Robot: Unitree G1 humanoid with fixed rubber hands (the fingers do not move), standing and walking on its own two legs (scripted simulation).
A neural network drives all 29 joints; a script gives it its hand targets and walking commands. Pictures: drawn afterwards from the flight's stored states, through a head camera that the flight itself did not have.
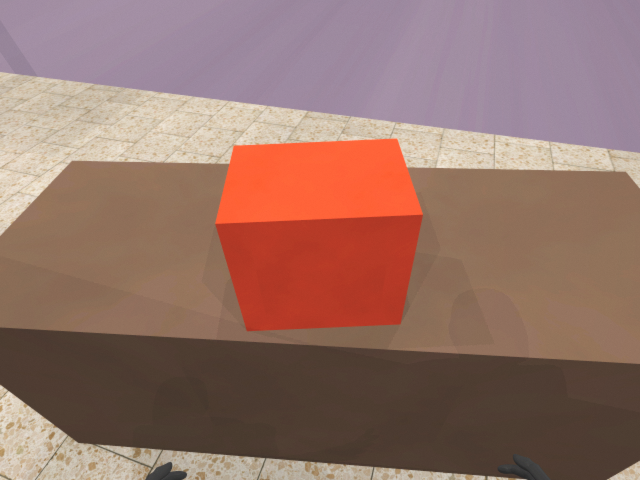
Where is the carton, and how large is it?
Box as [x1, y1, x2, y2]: [215, 138, 422, 330]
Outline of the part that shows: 396,138 238,145 233,147 215,224 247,330 400,323 422,213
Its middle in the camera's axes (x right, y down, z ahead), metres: +0.00 +0.00 +0.66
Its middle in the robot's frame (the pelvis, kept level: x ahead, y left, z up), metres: +0.51 +0.01 +0.01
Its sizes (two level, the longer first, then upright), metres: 0.270 0.192 0.255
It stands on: a pedestal, 0.64 m high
